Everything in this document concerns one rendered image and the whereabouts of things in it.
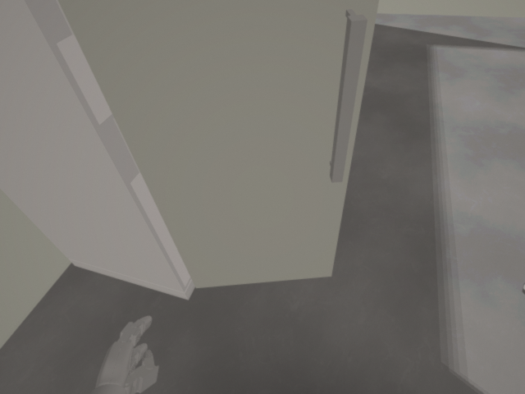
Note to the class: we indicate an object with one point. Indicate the fridge door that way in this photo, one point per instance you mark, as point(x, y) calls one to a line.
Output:
point(228, 108)

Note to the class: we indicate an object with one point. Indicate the handle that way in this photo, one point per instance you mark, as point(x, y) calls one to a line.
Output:
point(352, 56)

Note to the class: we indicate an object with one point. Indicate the left robot hand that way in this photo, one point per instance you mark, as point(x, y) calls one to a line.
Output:
point(121, 358)

